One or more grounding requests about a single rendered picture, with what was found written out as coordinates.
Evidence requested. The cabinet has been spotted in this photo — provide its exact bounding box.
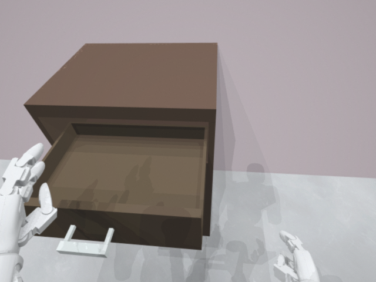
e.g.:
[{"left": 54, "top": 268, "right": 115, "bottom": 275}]
[{"left": 23, "top": 43, "right": 217, "bottom": 236}]

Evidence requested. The left robot forearm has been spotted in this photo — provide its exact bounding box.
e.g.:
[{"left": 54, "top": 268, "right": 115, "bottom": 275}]
[{"left": 0, "top": 253, "right": 24, "bottom": 282}]

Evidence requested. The robot right hand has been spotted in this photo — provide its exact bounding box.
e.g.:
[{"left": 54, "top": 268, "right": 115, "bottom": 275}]
[{"left": 274, "top": 230, "right": 320, "bottom": 282}]

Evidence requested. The robot left hand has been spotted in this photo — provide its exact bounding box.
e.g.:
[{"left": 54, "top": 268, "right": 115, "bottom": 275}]
[{"left": 0, "top": 143, "right": 57, "bottom": 254}]

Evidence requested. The drawer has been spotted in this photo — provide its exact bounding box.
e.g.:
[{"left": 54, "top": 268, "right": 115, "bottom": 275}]
[{"left": 24, "top": 122, "right": 208, "bottom": 250}]

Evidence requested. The handle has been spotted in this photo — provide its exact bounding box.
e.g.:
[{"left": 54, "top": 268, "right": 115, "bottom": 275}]
[{"left": 56, "top": 225, "right": 114, "bottom": 258}]

